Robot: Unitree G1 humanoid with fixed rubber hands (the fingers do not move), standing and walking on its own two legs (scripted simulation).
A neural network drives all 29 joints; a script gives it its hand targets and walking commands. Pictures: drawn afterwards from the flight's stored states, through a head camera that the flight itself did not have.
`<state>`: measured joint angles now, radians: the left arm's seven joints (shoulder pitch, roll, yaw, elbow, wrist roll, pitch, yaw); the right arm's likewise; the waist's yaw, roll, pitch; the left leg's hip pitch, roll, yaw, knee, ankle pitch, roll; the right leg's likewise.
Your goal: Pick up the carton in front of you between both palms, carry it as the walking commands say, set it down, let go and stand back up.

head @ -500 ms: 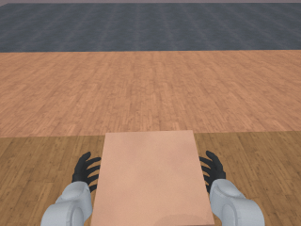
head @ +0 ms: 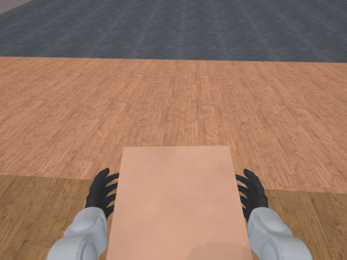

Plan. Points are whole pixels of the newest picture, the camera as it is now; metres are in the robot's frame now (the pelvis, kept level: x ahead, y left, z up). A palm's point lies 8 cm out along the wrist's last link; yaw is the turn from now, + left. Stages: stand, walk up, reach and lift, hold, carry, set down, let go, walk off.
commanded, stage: carry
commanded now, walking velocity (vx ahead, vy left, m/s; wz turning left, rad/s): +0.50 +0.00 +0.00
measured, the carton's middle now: (176, 216) +0.24 +0.00 +0.03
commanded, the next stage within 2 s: none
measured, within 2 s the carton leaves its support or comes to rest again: neither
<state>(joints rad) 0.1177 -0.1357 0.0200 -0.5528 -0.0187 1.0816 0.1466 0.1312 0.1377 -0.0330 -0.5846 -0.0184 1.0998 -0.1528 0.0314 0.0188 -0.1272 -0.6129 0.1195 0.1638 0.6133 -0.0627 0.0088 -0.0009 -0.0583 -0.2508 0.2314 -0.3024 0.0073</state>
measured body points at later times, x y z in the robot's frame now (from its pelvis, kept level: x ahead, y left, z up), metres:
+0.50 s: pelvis +0.34 +0.01 +0.00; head +0.33 +0.01 +0.45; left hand +0.58 +0.15 +0.09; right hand +0.57 -0.15 +0.08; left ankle +0.22 +0.12 -0.74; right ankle +0.46 -0.11 -0.72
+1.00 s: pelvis +0.66 -0.02 -0.01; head +0.67 -0.02 +0.44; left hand +0.98 +0.13 +0.08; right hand +0.97 -0.18 +0.08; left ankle +0.83 +0.09 -0.71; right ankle +0.50 -0.10 -0.74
